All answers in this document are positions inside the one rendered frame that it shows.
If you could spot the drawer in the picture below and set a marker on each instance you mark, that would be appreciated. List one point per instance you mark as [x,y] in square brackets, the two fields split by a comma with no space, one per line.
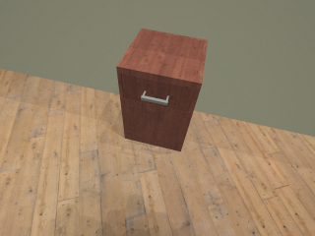
[180,97]

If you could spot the cabinet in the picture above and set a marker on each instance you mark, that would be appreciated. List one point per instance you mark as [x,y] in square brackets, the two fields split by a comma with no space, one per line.
[165,57]

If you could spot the handle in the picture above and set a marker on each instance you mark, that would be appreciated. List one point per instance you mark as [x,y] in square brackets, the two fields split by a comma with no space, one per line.
[154,100]

